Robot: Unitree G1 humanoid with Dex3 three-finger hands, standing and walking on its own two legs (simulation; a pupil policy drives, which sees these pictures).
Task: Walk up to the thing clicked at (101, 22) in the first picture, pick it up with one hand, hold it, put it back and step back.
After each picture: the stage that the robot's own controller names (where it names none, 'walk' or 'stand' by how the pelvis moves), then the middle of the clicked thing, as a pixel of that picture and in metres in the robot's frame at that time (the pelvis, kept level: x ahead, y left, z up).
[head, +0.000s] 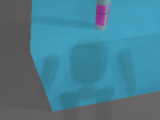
stand; (102, 7) +0.79 -0.09 +0.07
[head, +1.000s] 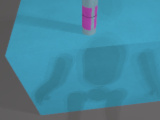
rise first; (89, 9) +0.69 +0.01 +0.10
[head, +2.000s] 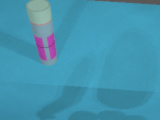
walk; (44, 36) +0.47 +0.20 +0.10
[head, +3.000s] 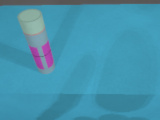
stand; (39, 45) +0.46 +0.19 +0.10
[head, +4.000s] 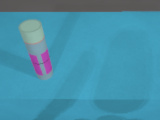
stand; (38, 53) +0.46 +0.19 +0.07
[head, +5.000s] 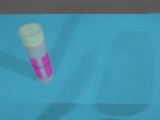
stand; (39, 56) +0.44 +0.19 +0.07
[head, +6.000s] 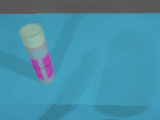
stand; (40, 57) +0.43 +0.19 +0.07
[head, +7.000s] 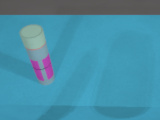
stand; (40, 58) +0.43 +0.18 +0.07
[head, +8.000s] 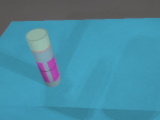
rise first; (45, 61) +0.43 +0.19 +0.07
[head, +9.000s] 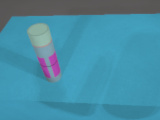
go down; (47, 56) +0.44 +0.19 +0.07
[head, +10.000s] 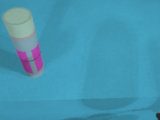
go down; (28, 48) +0.44 +0.17 +0.09
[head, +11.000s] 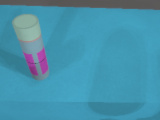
go down; (34, 51) +0.44 +0.18 +0.09
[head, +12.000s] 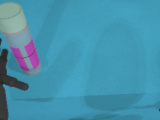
close in; (22, 45) +0.44 +0.19 +0.12
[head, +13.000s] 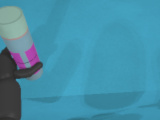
lift; (23, 49) +0.41 +0.18 +0.12
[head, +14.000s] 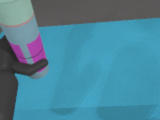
lift; (26, 41) +0.31 +0.14 +0.28
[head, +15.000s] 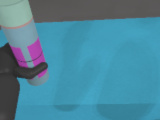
lift; (26, 46) +0.33 +0.17 +0.24
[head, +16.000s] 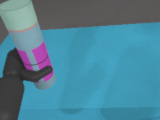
hold; (33, 50) +0.32 +0.15 +0.25
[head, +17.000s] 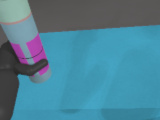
crouch; (27, 43) +0.32 +0.16 +0.28
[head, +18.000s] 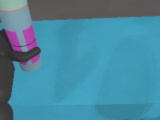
crouch; (21, 32) +0.39 +0.19 +0.25
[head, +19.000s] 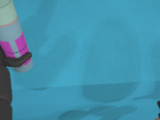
lower; (12, 39) +0.45 +0.20 +0.12
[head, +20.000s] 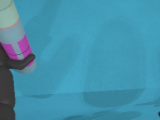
lower; (15, 41) +0.43 +0.20 +0.13
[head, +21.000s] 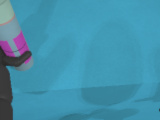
lower; (11, 38) +0.45 +0.20 +0.13
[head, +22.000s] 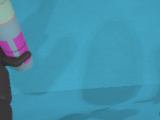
lower; (11, 38) +0.44 +0.21 +0.13
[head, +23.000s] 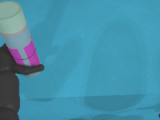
open; (21, 46) +0.42 +0.19 +0.13
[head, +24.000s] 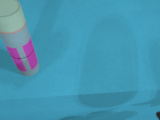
sink last; (19, 44) +0.42 +0.18 +0.12
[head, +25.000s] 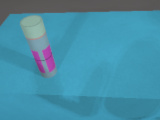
sink last; (41, 50) +0.45 +0.20 +0.11
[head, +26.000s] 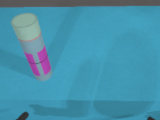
stand; (35, 51) +0.42 +0.19 +0.11
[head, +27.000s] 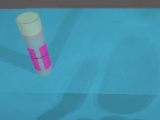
stand; (37, 47) +0.46 +0.20 +0.10
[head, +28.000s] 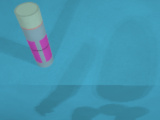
walk; (37, 39) +0.48 +0.18 +0.08
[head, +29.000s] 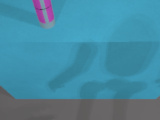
walk; out of the picture +0.65 +0.19 +0.09
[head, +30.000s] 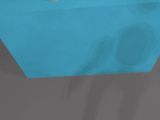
walk; out of the picture +0.94 +0.24 +0.09
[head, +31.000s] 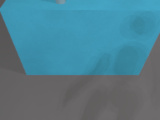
stand; out of the picture +1.10 +0.19 +0.08
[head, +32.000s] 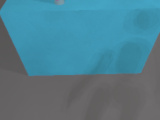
stand; out of the picture +1.10 +0.18 +0.07
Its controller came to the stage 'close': yes
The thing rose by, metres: 0.19
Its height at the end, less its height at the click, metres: +0.00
